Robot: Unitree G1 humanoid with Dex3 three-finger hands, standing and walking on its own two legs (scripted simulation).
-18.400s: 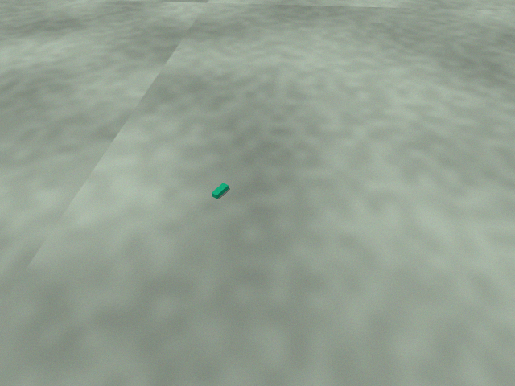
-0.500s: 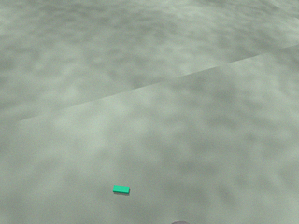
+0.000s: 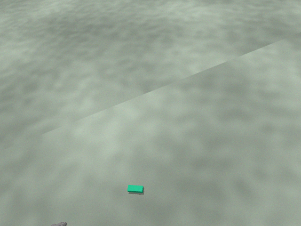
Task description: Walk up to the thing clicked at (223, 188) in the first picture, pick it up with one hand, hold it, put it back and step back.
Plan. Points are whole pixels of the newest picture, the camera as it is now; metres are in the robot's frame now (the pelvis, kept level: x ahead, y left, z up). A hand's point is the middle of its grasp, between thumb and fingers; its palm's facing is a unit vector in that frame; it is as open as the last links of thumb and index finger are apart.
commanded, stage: walk up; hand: left
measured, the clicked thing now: (135, 188) +0.47 +0.22 -0.74
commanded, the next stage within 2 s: none
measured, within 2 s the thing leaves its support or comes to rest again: neither
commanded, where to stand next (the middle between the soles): +0.08 +0.00 m, yaw -3 degrees
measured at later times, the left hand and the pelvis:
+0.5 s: hand out of the picture +0.08 +0.31 -0.15, palm faces -0.04 -0.94 -0.34, open 7.4 cm; pelvis +0.02 +0.04 +0.01, yaw -1 degrees
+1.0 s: hand out of the picture +0.16 +0.27 -0.13, palm faces -0.04 -0.94 -0.35, open 7.4 cm; pelvis +0.01 +0.02 +0.01, yaw -1 degrees
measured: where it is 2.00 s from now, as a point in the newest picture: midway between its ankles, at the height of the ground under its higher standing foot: outside the picture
